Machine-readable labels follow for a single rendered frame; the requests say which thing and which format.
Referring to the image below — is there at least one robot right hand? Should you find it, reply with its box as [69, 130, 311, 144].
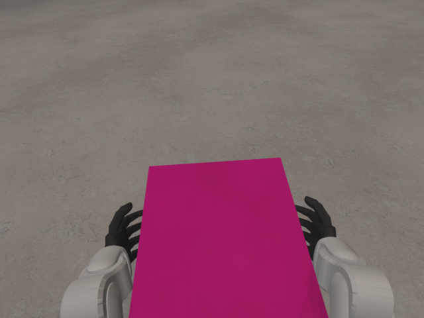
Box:
[295, 196, 337, 261]

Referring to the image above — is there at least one robot left hand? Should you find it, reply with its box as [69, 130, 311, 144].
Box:
[105, 202, 143, 263]

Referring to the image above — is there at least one carton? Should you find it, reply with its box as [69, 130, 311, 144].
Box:
[129, 158, 329, 318]

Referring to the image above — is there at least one robot right forearm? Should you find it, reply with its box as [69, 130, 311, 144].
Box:
[313, 237, 395, 318]

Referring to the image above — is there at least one robot left forearm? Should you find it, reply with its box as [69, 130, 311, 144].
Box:
[60, 246, 133, 318]

